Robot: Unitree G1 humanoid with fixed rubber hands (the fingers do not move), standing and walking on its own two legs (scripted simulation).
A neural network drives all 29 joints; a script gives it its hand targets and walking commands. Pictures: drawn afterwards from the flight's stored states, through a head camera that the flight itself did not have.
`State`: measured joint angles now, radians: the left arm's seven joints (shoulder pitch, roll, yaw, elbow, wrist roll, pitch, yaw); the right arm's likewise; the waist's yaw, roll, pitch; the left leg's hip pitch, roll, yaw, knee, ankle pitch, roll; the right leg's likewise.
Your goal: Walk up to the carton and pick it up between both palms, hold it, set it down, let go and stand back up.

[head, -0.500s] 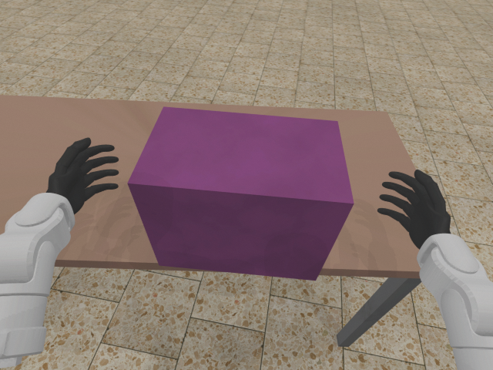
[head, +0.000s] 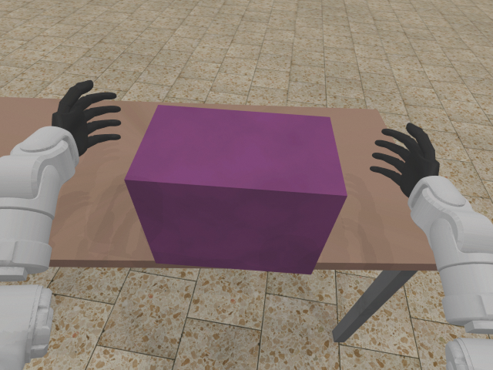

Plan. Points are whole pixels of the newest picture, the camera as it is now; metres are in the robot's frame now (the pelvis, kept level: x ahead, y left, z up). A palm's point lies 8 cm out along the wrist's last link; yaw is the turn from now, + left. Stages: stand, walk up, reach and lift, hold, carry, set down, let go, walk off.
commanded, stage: reach and lift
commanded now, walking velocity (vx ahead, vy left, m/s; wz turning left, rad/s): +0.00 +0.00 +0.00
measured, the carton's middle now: (238, 193) +0.43 +0.01 +0.04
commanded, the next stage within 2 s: none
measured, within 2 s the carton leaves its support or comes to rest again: neither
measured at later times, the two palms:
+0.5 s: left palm (71, 108) +0.45 +0.26 +0.21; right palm (410, 140) +0.42 -0.26 +0.18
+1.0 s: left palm (108, 169) +0.44 +0.24 +0.09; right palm (369, 194) +0.41 -0.23 +0.06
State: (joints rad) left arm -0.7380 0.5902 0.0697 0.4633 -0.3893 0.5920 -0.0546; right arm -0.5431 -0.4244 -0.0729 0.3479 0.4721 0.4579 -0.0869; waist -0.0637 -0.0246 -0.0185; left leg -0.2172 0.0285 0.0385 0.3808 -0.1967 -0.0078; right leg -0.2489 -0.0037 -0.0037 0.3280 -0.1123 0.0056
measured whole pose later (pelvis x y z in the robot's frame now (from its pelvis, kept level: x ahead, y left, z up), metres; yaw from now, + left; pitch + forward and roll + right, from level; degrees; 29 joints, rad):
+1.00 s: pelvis +0.01 -0.01 -0.01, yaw +3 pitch +14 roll -1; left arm -0.87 0.49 -0.12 1.11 -0.44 -0.01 -0.08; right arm -0.67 -0.29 0.01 0.83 0.34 0.04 -0.12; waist -0.08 0.02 -0.14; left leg -0.54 0.03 -0.02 0.52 -0.23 -0.02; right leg -0.54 0.00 -0.06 0.45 -0.16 -0.01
